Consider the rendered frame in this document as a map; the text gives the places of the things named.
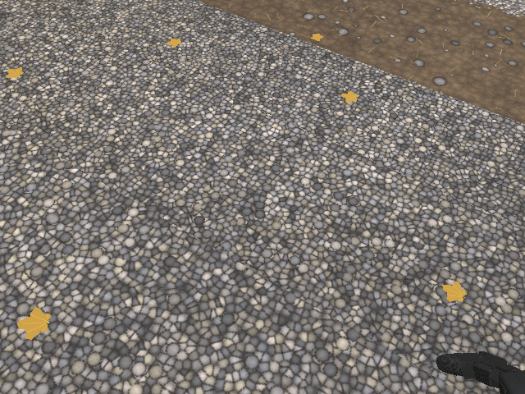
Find robot right hand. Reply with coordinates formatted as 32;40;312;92
436;351;525;394

